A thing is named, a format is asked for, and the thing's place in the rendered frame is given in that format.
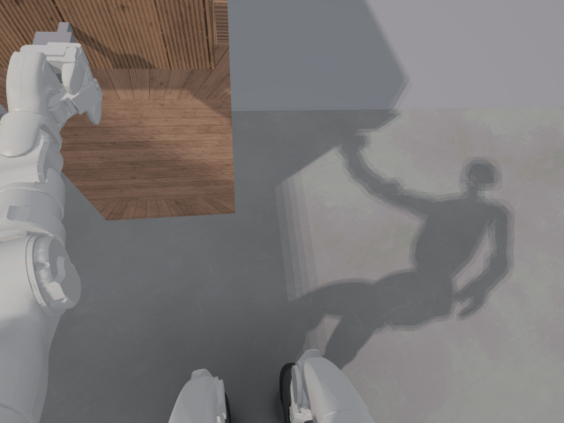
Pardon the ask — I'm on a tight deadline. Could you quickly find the cabinet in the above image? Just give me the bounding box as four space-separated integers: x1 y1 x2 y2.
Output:
0 0 235 220

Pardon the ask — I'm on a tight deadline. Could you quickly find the robot left hand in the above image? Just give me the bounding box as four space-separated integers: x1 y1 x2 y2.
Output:
6 42 103 132

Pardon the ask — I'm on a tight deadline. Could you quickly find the robot left forearm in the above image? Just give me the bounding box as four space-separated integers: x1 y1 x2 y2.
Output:
0 111 66 247

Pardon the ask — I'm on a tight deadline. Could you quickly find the right robot shin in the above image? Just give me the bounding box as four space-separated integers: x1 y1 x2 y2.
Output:
289 349 320 423

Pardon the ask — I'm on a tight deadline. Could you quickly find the drawer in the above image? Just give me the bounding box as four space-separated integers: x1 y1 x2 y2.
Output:
0 0 216 70

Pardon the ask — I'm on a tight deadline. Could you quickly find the robot right foot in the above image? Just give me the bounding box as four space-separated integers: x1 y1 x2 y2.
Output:
279 363 306 423

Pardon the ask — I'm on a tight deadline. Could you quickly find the left robot upper arm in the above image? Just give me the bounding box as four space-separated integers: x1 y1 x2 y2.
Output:
0 234 81 423

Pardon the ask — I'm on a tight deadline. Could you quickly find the handle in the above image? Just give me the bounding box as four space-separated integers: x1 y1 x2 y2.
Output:
33 22 77 82

